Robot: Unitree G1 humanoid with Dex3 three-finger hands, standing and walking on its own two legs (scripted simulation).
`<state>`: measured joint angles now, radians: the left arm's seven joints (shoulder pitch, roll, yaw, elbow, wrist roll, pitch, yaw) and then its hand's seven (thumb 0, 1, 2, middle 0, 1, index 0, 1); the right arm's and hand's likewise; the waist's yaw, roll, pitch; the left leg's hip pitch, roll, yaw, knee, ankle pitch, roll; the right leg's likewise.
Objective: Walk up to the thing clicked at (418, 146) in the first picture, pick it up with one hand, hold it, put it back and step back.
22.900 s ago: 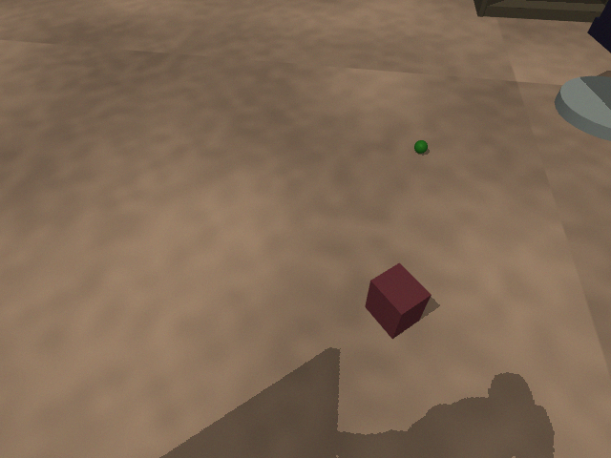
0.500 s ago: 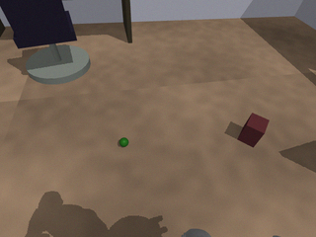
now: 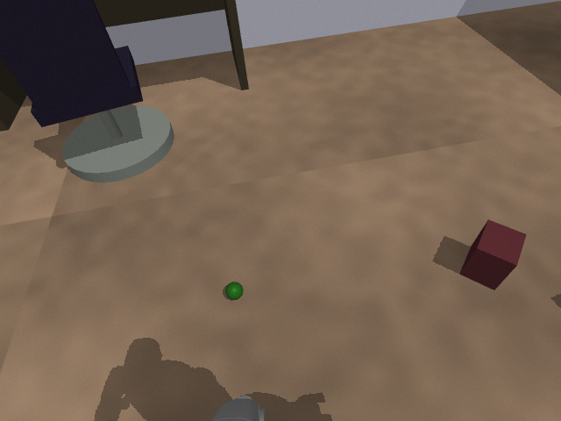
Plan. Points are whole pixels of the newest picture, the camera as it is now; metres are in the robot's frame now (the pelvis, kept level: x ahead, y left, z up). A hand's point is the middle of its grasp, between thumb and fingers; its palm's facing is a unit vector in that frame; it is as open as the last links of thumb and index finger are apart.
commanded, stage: walk up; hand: left
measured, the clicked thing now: (234, 290) +0.67 +0.28 -0.73
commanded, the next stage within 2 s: none
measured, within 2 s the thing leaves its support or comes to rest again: neither
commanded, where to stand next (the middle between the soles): +0.27 +0.02 m, yaw +1 degrees
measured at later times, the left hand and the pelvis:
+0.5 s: hand (139, 362) +0.23 +0.29 -0.14, palm faces -0.07 -0.92 -0.37, open 7.4 cm; pelvis +0.16 +0.02 +0.00, yaw -1 degrees
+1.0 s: hand (151, 340) +0.28 +0.29 -0.16, palm faces +0.01 -0.94 -0.34, open 7.4 cm; pelvis +0.22 +0.03 -0.01, yaw +1 degrees
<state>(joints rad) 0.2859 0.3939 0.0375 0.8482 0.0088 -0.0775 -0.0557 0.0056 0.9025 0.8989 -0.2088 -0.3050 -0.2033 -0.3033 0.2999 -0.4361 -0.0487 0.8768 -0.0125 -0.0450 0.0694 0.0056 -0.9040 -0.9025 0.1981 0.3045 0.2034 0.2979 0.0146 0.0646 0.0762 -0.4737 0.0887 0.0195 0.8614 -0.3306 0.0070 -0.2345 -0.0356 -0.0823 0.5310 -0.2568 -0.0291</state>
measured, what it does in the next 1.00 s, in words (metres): walks ahead: left foot, then right foot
